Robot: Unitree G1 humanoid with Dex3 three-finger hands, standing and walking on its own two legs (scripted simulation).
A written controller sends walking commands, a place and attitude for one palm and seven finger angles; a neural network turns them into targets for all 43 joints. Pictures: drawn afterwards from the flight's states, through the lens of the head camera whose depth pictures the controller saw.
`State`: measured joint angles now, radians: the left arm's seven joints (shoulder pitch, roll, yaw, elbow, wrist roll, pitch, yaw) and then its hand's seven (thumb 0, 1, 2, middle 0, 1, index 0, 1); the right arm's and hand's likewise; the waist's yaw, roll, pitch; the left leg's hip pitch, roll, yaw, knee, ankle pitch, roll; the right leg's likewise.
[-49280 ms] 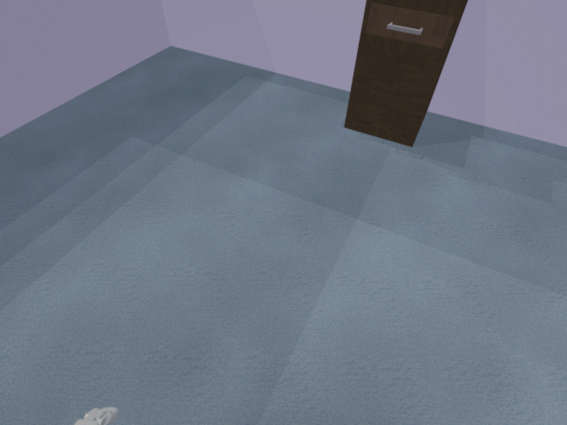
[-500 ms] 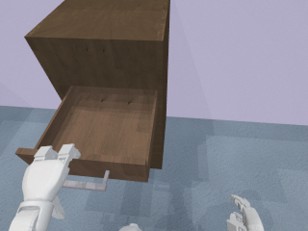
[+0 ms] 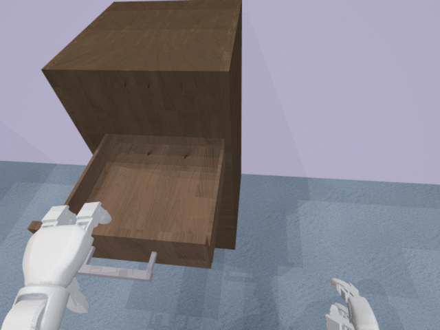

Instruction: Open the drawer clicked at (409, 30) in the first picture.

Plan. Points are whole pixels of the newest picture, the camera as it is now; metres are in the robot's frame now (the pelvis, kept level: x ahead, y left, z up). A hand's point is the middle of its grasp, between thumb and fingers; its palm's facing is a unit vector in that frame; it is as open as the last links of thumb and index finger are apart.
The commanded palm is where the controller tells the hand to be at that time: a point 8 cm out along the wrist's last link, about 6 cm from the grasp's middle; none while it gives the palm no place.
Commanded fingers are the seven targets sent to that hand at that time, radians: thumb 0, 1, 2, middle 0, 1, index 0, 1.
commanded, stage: lift the hand off the handle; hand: left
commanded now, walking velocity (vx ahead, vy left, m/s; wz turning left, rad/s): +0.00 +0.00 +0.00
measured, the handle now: (118, 263) +0.26 +0.26 -0.09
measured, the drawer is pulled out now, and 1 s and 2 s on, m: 0.30 0.30 0.30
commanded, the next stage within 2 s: draw the hand back to the body in 0.12 s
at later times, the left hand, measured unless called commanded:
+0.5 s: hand (66, 254) +0.21 +0.27 +0.08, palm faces +0.07 -0.02 -1.00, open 13.9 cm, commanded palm +0.18 +0.26 +0.13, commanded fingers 0.00 -0.50 0.30 -0.30 -1.20 -0.30 -1.20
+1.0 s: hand (60, 246) +0.20 +0.25 +0.13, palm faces +0.37 -0.79 -0.49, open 13.6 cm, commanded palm +0.16 +0.28 +0.17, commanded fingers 0.00 -0.15 0.45 -0.28 -0.98 -0.28 -0.98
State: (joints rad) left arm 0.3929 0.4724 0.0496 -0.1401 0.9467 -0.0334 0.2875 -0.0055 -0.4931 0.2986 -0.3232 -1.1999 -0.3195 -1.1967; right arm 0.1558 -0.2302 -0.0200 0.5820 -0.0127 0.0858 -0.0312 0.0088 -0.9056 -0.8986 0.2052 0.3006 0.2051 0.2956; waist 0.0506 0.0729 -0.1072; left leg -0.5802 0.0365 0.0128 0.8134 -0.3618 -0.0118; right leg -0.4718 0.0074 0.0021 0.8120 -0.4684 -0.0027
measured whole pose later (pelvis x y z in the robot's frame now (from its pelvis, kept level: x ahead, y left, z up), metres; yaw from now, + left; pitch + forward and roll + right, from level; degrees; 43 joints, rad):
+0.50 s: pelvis +0.00 -0.01 +0.01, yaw +0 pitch +6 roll +0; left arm 0.44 0.51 0.11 -0.21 0.90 -0.04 0.25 0.00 -0.49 0.30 -0.32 -1.20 -0.32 -1.20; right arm 0.15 -0.24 -0.02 0.58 -0.01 0.08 -0.03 0.01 -0.91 -0.90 0.20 0.30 0.20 0.30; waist 0.06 0.09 -0.10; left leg -0.53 0.04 0.01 0.77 -0.35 -0.02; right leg -0.43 0.01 0.00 0.77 -0.46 -0.01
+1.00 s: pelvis +0.01 +0.00 +0.02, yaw +0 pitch +0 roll +0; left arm 0.49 0.31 0.21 -0.32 0.06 -0.07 0.16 -0.01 -0.41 0.33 -0.31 -1.15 -0.31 -1.14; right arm 0.21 -0.21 0.03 0.55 0.01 -0.07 -0.11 0.01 -0.91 -0.90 0.21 0.30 0.21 0.30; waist 0.05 0.07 -0.02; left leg -0.32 0.02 0.01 0.62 -0.30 -0.01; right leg -0.20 0.00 0.00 0.60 -0.39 0.01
